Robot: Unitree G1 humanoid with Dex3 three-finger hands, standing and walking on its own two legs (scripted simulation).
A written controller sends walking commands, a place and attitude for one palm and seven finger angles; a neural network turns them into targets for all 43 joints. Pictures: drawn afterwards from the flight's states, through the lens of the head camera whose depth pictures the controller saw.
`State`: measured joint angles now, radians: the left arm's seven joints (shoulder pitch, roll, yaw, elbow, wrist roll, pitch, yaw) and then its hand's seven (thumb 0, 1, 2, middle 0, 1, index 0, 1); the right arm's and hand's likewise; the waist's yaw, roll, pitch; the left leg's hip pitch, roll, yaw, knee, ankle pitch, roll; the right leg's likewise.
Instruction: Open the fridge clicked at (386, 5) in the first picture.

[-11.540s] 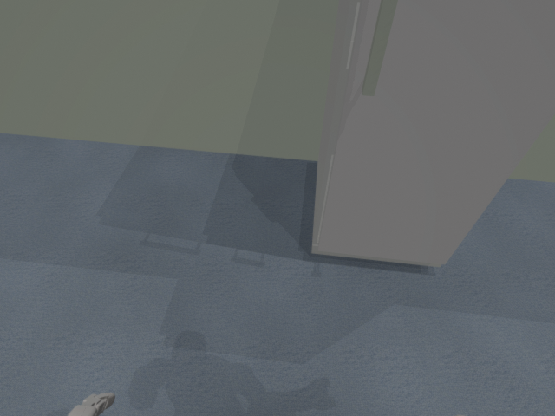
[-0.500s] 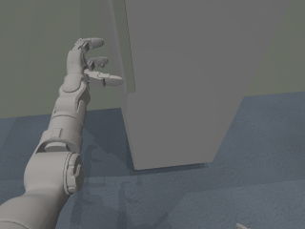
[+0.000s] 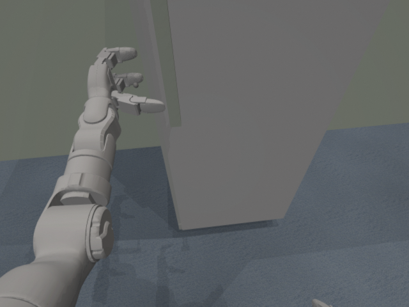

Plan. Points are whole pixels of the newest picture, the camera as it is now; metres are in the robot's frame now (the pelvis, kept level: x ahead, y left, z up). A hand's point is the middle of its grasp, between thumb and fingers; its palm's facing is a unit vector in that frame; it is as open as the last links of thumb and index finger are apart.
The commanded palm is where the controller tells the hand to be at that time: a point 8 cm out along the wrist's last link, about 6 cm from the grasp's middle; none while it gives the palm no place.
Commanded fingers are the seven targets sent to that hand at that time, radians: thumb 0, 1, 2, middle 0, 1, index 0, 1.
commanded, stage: move the hooked fingers beside the handle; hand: left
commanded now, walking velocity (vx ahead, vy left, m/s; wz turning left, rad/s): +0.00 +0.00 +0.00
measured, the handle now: (165, 41) +0.54 +0.08 +0.26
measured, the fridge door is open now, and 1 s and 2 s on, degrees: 0 0 0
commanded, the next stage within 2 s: feel for the door with the fingertips in 1.50 s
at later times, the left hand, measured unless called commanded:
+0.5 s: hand (138, 82) +0.48 +0.13 +0.21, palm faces +0.13 -0.99 -0.01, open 14.0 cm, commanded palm +0.44 +0.19 +0.20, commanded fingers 0.00 -0.50 0.30 -0.30 -1.20 -0.30 -1.20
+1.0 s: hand (142, 84) +0.47 +0.12 +0.21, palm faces +0.14 -0.99 +0.00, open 14.0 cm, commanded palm +0.43 +0.17 +0.21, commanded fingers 0.00 -0.50 0.30 -0.30 -1.20 -0.30 -1.20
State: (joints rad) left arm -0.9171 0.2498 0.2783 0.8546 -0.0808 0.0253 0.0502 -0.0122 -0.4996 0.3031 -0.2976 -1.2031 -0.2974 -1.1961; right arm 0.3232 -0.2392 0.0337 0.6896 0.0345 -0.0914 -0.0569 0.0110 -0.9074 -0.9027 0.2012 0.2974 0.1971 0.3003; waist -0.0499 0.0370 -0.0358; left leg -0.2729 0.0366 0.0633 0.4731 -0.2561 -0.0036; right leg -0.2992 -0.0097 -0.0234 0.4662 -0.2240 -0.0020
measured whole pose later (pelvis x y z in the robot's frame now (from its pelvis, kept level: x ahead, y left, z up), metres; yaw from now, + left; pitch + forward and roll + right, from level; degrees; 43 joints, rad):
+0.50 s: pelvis +0.00 +0.00 +0.00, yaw +1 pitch +4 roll +0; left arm -1.01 0.27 0.26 0.97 -0.08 0.04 0.05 -0.01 -0.50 0.30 -0.30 -1.20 -0.30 -1.20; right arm 0.31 -0.24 0.04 0.70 0.03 -0.09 -0.07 0.01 -0.91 -0.90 0.20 0.30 0.20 0.30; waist -0.06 0.04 -0.04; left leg -0.29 0.03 0.05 0.47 -0.25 -0.01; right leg -0.31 -0.01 -0.04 0.47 -0.22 0.00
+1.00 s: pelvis +0.00 +0.00 +0.00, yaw +0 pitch +3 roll +0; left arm -0.92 0.22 0.25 0.83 -0.08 0.04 0.09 -0.01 -0.50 0.30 -0.30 -1.20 -0.30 -1.20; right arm 0.29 -0.24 0.03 0.68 0.03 -0.10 -0.06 0.01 -0.91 -0.90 0.20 0.30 0.20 0.30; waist -0.05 0.05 -0.03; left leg -0.27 0.04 0.06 0.46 -0.24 -0.01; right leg -0.29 -0.01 -0.03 0.46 -0.22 -0.01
